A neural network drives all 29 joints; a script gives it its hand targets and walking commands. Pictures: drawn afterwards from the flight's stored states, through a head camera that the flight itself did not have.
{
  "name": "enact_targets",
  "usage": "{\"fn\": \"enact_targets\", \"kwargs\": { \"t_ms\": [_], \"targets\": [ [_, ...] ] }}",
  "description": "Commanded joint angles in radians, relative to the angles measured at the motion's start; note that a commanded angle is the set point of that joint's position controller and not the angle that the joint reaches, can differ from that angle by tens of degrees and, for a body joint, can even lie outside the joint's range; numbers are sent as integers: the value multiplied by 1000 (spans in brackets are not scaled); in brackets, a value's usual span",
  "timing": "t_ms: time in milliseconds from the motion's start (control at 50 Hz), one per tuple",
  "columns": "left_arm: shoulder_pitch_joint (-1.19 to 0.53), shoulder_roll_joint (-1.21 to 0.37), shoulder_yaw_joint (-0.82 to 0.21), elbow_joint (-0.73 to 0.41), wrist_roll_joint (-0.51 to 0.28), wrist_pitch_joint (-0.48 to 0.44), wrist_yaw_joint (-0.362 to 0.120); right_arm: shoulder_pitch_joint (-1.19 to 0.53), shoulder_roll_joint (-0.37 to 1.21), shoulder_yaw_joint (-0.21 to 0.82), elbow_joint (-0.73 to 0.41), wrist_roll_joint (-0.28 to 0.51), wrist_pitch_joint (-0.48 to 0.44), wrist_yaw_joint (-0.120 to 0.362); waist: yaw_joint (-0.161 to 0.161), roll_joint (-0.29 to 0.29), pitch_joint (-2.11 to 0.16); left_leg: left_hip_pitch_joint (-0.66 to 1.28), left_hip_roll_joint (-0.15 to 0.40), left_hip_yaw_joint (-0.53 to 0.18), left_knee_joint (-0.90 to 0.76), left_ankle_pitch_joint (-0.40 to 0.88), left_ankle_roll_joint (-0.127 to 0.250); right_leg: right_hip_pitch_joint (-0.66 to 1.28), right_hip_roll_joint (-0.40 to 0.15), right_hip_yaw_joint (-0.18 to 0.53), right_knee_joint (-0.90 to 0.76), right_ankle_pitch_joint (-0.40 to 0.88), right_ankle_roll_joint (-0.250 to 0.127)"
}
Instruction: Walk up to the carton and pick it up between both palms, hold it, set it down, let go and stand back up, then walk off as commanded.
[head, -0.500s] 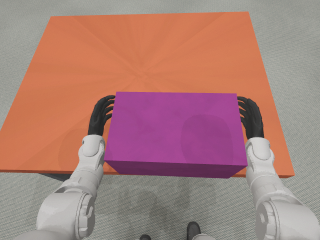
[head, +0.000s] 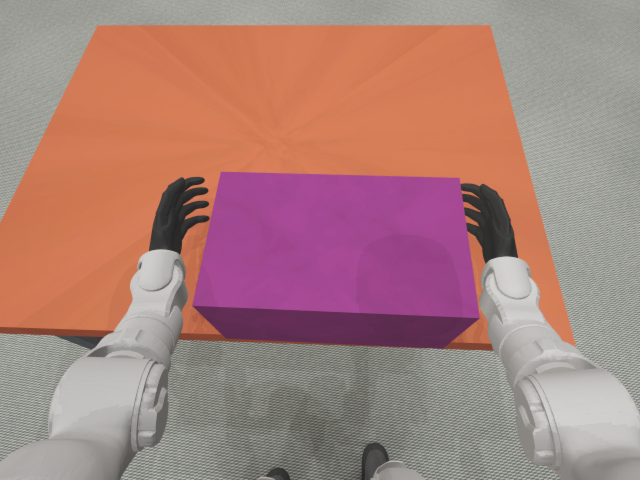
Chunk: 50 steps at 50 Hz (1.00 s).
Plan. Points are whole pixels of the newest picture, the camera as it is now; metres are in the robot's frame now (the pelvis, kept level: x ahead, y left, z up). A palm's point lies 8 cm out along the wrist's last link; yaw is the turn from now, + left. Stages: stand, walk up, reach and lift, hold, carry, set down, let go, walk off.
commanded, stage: set down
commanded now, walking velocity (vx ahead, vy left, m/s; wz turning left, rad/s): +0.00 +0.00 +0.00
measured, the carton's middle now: (335, 263) +0.38 -0.01 -0.04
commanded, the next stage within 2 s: none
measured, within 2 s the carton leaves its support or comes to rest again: neither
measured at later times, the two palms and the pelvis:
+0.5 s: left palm (144, 285) +0.34 +0.23 +0.01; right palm (525, 295) +0.32 -0.23 -0.01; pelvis -0.04 -0.02 -0.01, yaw +1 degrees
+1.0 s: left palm (119, 334) +0.27 +0.24 +0.02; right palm (549, 342) +0.26 -0.24 +0.01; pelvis -0.07 -0.02 +0.00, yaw +0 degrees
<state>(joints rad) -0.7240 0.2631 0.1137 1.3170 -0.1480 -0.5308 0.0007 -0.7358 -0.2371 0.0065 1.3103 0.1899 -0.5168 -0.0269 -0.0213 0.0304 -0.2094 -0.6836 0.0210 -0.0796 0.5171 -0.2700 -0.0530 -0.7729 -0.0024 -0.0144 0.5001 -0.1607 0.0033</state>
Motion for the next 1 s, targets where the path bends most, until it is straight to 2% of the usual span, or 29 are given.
{"fn": "enact_targets", "kwargs": {
  "t_ms": [0,40,60,100,140,160,200,220,260,280,300,320,360,400,420,460,540,560,600,640,680,740,820,840,860,880,940,960,980],
  "targets": [
    [-402,277,-103,-57,-195,-14,-18,-374,-274,51,-201,193,-4,-9,24,-110,-804,-57,-63,132,138,536,-23,645,30,10,170,629,78],
    [-326,243,-100,-138,-159,10,-35,-260,-245,67,-195,190,-16,-25,-23,-85,-798,-71,-73,133,139,586,-10,731,23,23,178,763,75],
    [-313,266,-99,-111,-161,20,-38,-276,-254,95,-225,212,-5,-22,16,-94,-779,-121,-78,135,127,536,-5,728,18,29,194,734,74],
    [-320,264,-108,-154,-172,17,-42,-270,-257,90,-245,202,-7,-23,10,-85,-769,-92,-81,134,131,547,-9,716,18,21,193,711,78],
    [-316,289,-95,-117,-186,19,-51,-267,-261,96,-280,194,6,-22,0,-161,-735,-201,-77,127,71,408,24,780,-7,40,199,674,91],
    [-260,285,-77,-198,-173,26,-54,-177,-235,145,-308,237,-2,-24,21,-122,-756,-145,-84,145,82,509,15,831,-5,45,202,760,89],
    [-313,290,-109,-160,-183,38,-58,-235,-270,101,-273,235,26,-21,-15,-90,-660,-119,-85,125,82,414,5,705,3,24,178,565,90],
    [-299,302,-103,-254,-192,38,-63,-207,-260,116,-346,243,19,-29,-1,-93,-736,-56,-87,135,101,482,3,741,4,25,179,625,90],
    [-310,317,-114,-219,-214,46,-57,-244,-275,114,-364,254,46,-14,23,-79,-659,-47,-83,126,85,387,1,654,11,10,159,450,78],
    [-269,275,-124,-266,-195,53,-57,-167,-253,118,-357,243,43,-16,-6,-75,-654,7,-85,124,75,399,5,641,20,-7,146,462,74],
    [-243,308,-95,-211,-201,70,-66,-153,-271,129,-369,250,59,-21,19,-110,-624,-13,-81,132,75,382,12,655,9,13,138,440,79],
    [-253,309,-91,-270,-190,65,-62,-135,-283,89,-375,225,55,-27,-16,-79,-642,-31,-90,126,63,357,12,689,5,25,130,441,81],
    [-325,331,-113,-224,-234,49,-59,-229,-289,66,-431,207,75,-21,-9,-118,-621,-74,-90,121,68,246,22,622,7,4,136,297,76],
    [-208,320,-96,-304,-228,53,-63,-105,-238,128,-469,245,70,-31,10,-128,-637,-41,-97,132,81,333,27,698,-1,31,135,404,82],
    [-173,322,-79,-205,-216,56,-74,-91,-263,111,-428,234,72,-33,-2,-150,-565,-68,-96,126,69,271,34,691,-10,35,118,344,86],
    [-160,322,-73,-392,-212,57,-68,-34,-239,86,-510,217,74,-41,1,-89,-642,-9,-92,122,53,309,20,712,1,28,112,350,68],
    [-127,323,-80,-422,-199,87,-73,12,-216,77,-535,211,106,-48,-5,-75,-579,50,-99,128,56,281,20,667,11,17,78,268,47],
    [-243,356,-93,-382,-246,79,-64,-101,-263,28,-533,198,136,-46,-10,-91,-555,5,-101,138,55,187,24,625,1,20,63,124,51],
    [-84,341,-75,-493,-244,86,-71,30,-239,54,-675,185,116,-45,9,-117,-621,56,-97,133,61,275,32,691,8,24,79,241,51],
    [-112,366,-83,-411,-253,94,-78,8,-245,31,-625,168,152,-54,-12,-126,-515,21,-112,140,49,176,42,674,-6,44,41,75,50],
    [17,334,-77,-558,-251,97,-73,139,-205,62,-721,190,145,-60,2,-140,-532,78,-97,130,52,241,43,754,-8,66,34,132,51],
    [-132,365,-110,-466,-293,103,-66,8,-229,1,-676,171,201,-57,-13,-101,-440,40,-92,131,43,73,43,629,-12,45,20,-115,33],
    [45,340,-89,-524,-271,135,-59,150,-224,-2,-762,145,203,-64,2,-147,-463,97,-85,128,24,107,40,733,-5,53,-3,-58,26],
    [-146,344,-116,-387,-301,141,-68,-26,-229,-25,-694,135,230,-57,-7,-129,-364,2,-88,128,13,-51,51,651,-14,69,-6,-239,20],
    [-46,344,-107,-452,-304,142,-66,68,-191,11,-716,147,234,-58,26,-146,-363,44,-82,131,16,12,49,709,-24,71,-1,-208,25],
    [61,318,-85,-529,-285,137,-66,173,-184,5,-768,142,214,-56,23,-170,-398,93,-81,125,15,80,49,774,-13,82,-20,-149,29],
    [-142,368,-122,-418,-311,140,-64,0,-215,-35,-671,118,255,-57,-14,-134,-247,5,-80,117,-14,-140,54,692,-26,76,-20,-338,25],
    [-40,351,-112,-457,-302,141,-47,68,-213,-15,-722,154,250,-46,27,-154,-298,54,-72,109,-14,-75,56,754,-28,87,-20,-303,18],
    [72,293,-117,-496,-277,150,-59,188,-168,9,-709,158,235,-49,24,-142,-259,72,-69,94,-32,-65,60,796,-23,105,-33,-269,16]
  ]
}}
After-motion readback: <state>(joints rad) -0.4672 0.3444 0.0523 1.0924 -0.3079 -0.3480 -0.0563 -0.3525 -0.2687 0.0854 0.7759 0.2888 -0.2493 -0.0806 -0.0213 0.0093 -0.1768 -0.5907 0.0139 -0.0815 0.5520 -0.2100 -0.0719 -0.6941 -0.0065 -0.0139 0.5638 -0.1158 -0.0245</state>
